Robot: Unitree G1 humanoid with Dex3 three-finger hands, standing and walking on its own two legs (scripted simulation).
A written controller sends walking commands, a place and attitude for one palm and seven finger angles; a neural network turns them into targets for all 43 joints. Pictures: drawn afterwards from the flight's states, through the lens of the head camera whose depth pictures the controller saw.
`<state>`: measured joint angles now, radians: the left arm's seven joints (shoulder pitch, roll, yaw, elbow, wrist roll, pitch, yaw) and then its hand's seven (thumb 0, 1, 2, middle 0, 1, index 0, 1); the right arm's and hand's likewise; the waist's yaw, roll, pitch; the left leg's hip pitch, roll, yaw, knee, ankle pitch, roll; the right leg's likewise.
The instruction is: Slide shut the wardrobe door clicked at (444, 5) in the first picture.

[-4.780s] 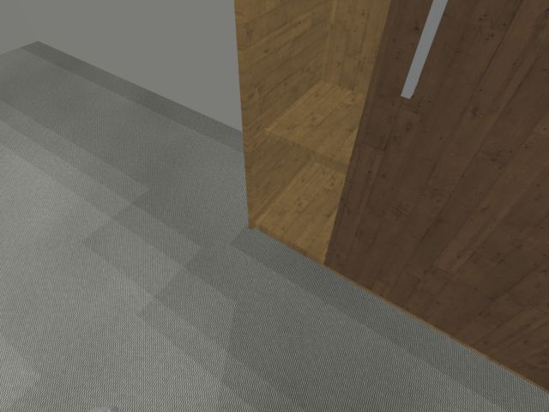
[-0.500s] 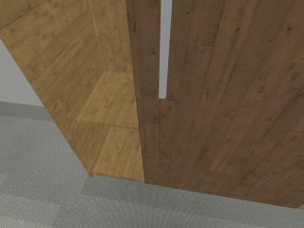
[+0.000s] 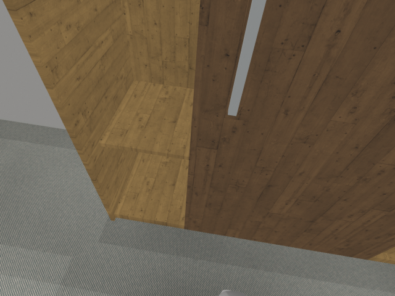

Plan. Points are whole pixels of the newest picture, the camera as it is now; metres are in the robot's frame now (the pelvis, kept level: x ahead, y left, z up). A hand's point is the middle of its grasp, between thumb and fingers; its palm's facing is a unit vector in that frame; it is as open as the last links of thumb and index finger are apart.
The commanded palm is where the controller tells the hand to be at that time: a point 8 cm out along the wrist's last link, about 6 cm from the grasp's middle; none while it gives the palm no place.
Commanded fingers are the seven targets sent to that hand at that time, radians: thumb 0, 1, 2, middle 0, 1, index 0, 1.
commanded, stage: come to a stop and stand still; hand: right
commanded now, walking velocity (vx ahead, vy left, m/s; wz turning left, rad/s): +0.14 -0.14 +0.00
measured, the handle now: (246, 47) +0.49 -0.05 +0.27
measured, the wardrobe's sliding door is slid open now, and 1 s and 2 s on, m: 0.37 0.37 0.37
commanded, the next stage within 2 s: look again from close up in 0.84 s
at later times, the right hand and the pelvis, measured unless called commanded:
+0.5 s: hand out of the picture +0.01 -0.21 -0.16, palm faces +0.03 +0.98 -0.20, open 7.4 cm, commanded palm none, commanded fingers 0.00 -0.90 -0.90 0.20 0.30 0.20 0.30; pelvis +0.00 -0.02 +0.02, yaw +0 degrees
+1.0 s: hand out of the picture -0.03 -0.19 -0.16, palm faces +0.02 +0.99 -0.16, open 7.4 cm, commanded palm none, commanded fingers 0.00 -0.90 -0.90 0.20 0.30 0.20 0.30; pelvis -0.01 -0.03 +0.02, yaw +0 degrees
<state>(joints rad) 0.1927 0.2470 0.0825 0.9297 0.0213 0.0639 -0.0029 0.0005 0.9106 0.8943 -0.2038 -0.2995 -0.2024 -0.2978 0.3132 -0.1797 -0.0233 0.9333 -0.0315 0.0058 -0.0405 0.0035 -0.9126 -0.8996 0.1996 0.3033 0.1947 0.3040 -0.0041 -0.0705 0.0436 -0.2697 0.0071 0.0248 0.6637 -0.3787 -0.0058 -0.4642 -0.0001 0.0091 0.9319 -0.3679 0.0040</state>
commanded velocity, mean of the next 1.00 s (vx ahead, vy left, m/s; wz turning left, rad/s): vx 0.01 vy -0.01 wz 0.00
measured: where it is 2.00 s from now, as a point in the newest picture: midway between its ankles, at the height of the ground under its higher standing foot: outside the picture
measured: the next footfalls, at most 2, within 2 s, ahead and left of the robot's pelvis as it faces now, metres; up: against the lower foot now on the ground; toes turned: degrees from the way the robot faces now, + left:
right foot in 0.12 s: +0.05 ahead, -0.10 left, +0.00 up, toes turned -4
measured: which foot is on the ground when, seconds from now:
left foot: down 0.00-1.00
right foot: up 0.00-0.10, down 0.12-1.00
